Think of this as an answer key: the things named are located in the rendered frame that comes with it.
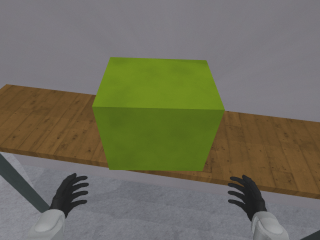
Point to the robot right forearm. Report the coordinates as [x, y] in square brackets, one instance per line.
[265, 226]

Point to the carton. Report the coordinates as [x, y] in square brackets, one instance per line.
[157, 114]

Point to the table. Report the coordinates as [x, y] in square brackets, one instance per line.
[281, 155]

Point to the left robot hand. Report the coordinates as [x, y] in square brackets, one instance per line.
[64, 195]

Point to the right robot hand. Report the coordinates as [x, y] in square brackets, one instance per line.
[251, 196]

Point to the robot left forearm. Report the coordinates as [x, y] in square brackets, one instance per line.
[50, 226]

